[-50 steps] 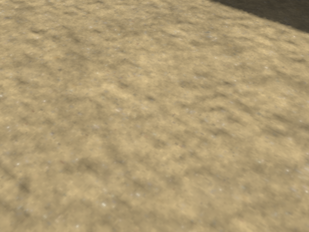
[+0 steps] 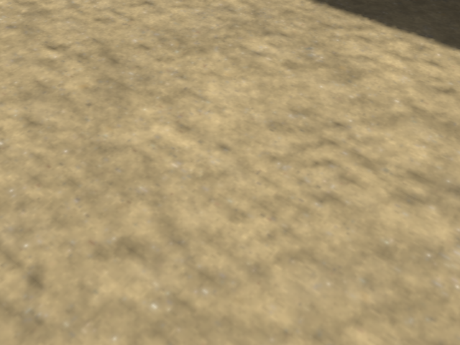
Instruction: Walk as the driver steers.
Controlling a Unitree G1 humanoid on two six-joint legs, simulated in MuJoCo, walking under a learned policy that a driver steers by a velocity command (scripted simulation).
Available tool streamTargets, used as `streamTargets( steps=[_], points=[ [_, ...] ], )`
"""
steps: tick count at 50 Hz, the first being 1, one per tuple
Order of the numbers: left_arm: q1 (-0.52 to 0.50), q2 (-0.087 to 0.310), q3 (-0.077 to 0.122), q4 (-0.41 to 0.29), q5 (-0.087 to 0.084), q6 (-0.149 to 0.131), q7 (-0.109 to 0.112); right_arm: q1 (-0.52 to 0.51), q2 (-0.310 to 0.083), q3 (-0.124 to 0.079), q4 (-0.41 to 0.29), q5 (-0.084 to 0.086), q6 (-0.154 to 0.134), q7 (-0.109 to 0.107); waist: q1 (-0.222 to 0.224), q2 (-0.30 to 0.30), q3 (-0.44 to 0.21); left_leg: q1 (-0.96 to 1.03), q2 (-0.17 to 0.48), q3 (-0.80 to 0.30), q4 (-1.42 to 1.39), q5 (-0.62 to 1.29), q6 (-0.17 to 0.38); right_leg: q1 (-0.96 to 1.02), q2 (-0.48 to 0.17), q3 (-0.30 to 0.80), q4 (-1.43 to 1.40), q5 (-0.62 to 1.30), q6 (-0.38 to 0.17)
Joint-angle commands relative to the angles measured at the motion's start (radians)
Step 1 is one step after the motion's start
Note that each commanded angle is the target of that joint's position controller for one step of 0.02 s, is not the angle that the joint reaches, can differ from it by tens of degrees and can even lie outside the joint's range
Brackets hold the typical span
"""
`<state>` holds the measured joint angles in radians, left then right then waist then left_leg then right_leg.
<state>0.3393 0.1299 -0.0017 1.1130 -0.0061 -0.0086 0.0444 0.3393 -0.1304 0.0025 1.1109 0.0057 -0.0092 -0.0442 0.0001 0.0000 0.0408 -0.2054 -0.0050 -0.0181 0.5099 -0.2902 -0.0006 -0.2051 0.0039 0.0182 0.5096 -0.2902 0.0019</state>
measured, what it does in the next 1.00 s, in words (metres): walks ahead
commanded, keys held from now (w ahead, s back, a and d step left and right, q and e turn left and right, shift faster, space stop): no key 0.54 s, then w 0.46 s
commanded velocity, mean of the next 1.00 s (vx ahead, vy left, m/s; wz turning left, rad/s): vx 0.13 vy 0.00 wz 0.00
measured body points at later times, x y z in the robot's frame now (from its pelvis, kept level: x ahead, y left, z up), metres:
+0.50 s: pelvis +0.00 +0.00 +0.00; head +0.01 +0.00 +0.45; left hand -0.04 +0.21 -0.16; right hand -0.04 -0.21 -0.16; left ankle -0.01 +0.12 -0.74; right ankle -0.01 -0.12 -0.74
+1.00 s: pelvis +0.11 -0.04 +0.00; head +0.11 -0.05 +0.45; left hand +0.08 +0.20 -0.14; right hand +0.10 -0.28 -0.16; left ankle +0.02 +0.11 -0.65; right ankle +0.03 -0.12 -0.74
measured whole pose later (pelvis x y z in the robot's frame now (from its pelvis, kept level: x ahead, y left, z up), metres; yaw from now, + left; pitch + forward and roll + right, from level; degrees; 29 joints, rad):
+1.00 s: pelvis +0.11 -0.04 +0.00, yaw +0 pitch +2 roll +0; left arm 0.43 0.17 0.03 1.03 -0.01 -0.14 -0.01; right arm 0.40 -0.20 -0.03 1.02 0.04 -0.11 0.00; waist 0.03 0.02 -0.03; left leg -0.43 0.00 -0.05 1.16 -0.37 0.06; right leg -0.14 0.05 -0.02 0.48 -0.37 -0.06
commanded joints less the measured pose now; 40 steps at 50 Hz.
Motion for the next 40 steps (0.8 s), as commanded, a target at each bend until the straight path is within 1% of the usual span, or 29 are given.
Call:
streamTargets(
  steps=[1, 27, 28, 29, 30, 31, 32, 33, 35, 37, 38, 39, 40],
  points=[
    [0.091, 0.07, 0.01, -0.005, 0.0, -0.003, 0.002, 0.091, -0.071, -0.011, -0.005, 0.0, -0.003, -0.002, 0.0, 0.001, 0.053, -0.035, 0.003, -0.001, -0.092, 0.128, 0.02, -0.035, -0.002, 0.0, -0.091, 0.127, -0.02],
    [0.105, 0.067, 0.013, -0.012, -0.001, -0.007, 0.002, 0.104, -0.067, -0.013, -0.013, 0.001, -0.007, -0.002, 0.0, 0.001, 0.051, -0.043, 0.006, -0.002, -0.091, 0.122, 0.022, -0.043, -0.005, 0.001, -0.09, 0.122, -0.021],
    [0.124, 0.059, 0.011, -0.002, 0.0, -0.006, 0.003, 0.123, -0.059, -0.012, -0.002, 0.0, -0.006, -0.003, 0.0, 0.001, 0.024, -0.031, -0.005, 0.009, -0.092, 0.026, 0.026, -0.031, 0.006, -0.01, -0.09, 0.027, -0.025],
    [0.129, 0.07, 0.017, 0.0, -0.007, -0.004, 0.005, 0.128, -0.071, -0.017, -0.001, 0.007, -0.004, -0.005, 0.0, 0.002, 0.03, -0.046, -0.022, 0.02, -0.077, -0.137, 0.039, -0.046, 0.024, -0.023, -0.074, -0.135, -0.038],
    [0.126, 0.087, 0.024, -0.006, -0.012, -0.004, 0.008, 0.124, -0.088, -0.024, -0.007, 0.012, -0.004, -0.008, 0.0, 0.003, 0.062, -0.086, -0.023, 0.012, -0.072, -0.308, 0.058, -0.086, 0.026, -0.016, -0.067, -0.303, -0.057],
    [0.116, 0.093, 0.026, -0.017, -0.015, -0.009, 0.009, 0.116, -0.095, -0.027, -0.017, 0.015, -0.009, -0.009, 0.0, 0.003, 0.111, -0.134, -0.007, -0.012, -0.078, -0.416, 0.077, -0.134, 0.011, 0.006, -0.07, -0.409, -0.076],
    [0.115, 0.088, 0.026, -0.025, -0.019, -0.02, 0.008, 0.116, -0.091, -0.027, -0.025, 0.02, -0.02, -0.008, -0.001, 0.004, 0.144, -0.161, 0.015, -0.041, -0.081, -0.453, 0.094, -0.164, -0.009, 0.032, -0.07, -0.444, -0.092],
    [0.118, 0.082, 0.026, -0.03, -0.023, -0.035, 0.004, 0.122, -0.086, -0.028, -0.029, 0.024, -0.034, -0.004, -0.002, 0.006, 0.158, -0.169, 0.031, -0.064, -0.079, -0.447, 0.106, -0.177, -0.022, 0.051, -0.063, -0.433, -0.102],
    [0.118, 0.078, 0.028, -0.04, -0.026, -0.061, -0.005, 0.141, -0.091, -0.032, -0.033, 0.027, -0.059, 0.004, -0.008, 0.014, 0.148, -0.151, 0.057, -0.107, -0.074, -0.417, 0.129, -0.192, -0.034, 0.068, -0.032, -0.386, -0.115],
    [0.094, 0.068, 0.025, -0.06, -0.029, -0.082, -0.016, 0.18, -0.107, -0.038, -0.033, 0.032, -0.077, 0.013, -0.025, 0.045, 0.136, -0.096, 0.091, -0.177, -0.106, -0.423, 0.163, -0.236, -0.018, 0.05, 0.025, -0.332, -0.118],
    [0.068, 0.057, 0.022, -0.076, -0.03, -0.093, -0.023, 0.214, -0.127, -0.044, -0.029, 0.036, -0.084, 0.018, -0.04, 0.08, 0.133, -0.048, 0.128, -0.248, -0.148, -0.436, 0.191, -0.278, 0.0, 0.023, 0.084, -0.282, -0.114],
    [0.04, 0.039, 0.017, -0.095, -0.031, -0.105, -0.029, 0.251, -0.157, -0.052, -0.024, 0.037, -0.09, 0.022, -0.05, 0.138, 0.126, 0.006, 0.193, -0.363, -0.21, -0.45, 0.231, -0.323, 0.024, -0.019, 0.173, -0.209, -0.11],
    [0.014, 0.031, 0.014, -0.115, -0.031, -0.116, -0.034, 0.27, -0.187, -0.06, -0.025, 0.035, -0.093, 0.025, -0.051, 0.181, 0.127, 0.041, 0.267, -0.486, -0.26, -0.413, 0.273, -0.363, 0.03, -0.048, 0.249, -0.152, -0.113]
  ],
)
Next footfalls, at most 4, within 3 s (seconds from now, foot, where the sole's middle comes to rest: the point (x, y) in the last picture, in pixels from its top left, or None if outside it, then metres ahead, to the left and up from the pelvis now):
1.30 left None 0.45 0.05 -0.77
1.66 right None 0.40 -0.17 -0.77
2.00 left None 0.46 0.10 -0.77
2.42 right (284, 262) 0.76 -0.14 -0.77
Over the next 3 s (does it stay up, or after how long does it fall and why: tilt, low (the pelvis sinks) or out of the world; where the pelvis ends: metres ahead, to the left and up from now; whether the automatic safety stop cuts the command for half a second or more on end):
stays up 0.66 -0.01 0.00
